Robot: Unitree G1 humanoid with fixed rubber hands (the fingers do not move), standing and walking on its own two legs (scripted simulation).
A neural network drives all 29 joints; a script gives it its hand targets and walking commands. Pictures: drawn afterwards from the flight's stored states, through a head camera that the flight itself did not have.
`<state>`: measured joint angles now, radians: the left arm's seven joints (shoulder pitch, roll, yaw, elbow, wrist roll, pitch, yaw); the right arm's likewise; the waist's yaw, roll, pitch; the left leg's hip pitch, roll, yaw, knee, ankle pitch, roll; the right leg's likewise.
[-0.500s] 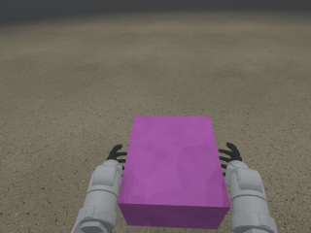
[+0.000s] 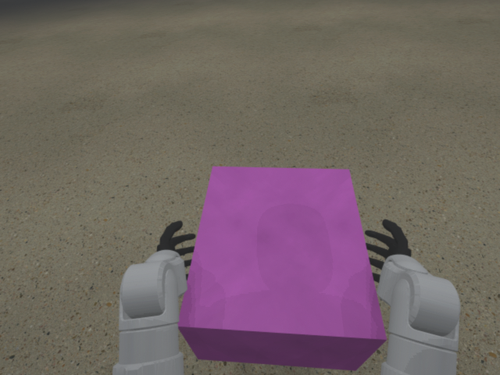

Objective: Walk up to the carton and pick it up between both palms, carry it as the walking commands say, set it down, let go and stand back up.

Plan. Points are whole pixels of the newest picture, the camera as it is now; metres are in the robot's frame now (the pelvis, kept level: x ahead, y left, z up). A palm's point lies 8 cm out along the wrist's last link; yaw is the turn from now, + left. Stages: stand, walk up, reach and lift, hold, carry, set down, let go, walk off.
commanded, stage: carry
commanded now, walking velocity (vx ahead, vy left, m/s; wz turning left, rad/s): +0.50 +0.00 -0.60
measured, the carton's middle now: (277, 259) +0.33 -0.01 +0.03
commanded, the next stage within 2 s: none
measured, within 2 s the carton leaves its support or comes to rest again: neither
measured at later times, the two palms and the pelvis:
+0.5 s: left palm (246, 151) +0.58 +0.05 +0.09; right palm (408, 177) +0.47 -0.26 +0.10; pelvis +0.28 -0.02 -0.01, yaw -17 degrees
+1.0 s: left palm (315, 93) +0.90 -0.14 +0.08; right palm (437, 115) +0.73 -0.43 +0.09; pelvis +0.60 -0.15 -0.03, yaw -30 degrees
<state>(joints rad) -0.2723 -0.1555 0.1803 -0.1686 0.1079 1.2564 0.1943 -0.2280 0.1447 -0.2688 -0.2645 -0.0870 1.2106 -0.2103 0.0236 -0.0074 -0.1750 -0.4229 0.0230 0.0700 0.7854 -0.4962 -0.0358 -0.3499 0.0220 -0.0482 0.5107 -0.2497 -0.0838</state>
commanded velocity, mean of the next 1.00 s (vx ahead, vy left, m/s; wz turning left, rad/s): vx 0.50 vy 0.00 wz -0.60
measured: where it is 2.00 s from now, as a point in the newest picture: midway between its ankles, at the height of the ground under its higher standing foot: (360, 246)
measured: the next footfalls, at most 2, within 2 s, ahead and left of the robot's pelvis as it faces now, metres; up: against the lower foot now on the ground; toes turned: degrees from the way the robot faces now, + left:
left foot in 0.16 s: +0.22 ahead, +0.15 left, +0.00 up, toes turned -2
right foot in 0.38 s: +0.23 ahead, -0.07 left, +0.00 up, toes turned -20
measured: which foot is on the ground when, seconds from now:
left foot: up 0.00-0.14, down 0.16-0.40, up 0.42-0.60, down 0.62-0.94, up 0.96-1.00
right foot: down 0.00-0.20, up 0.22-0.36, down 0.38-0.64, up 0.66-0.92, down 0.94-1.00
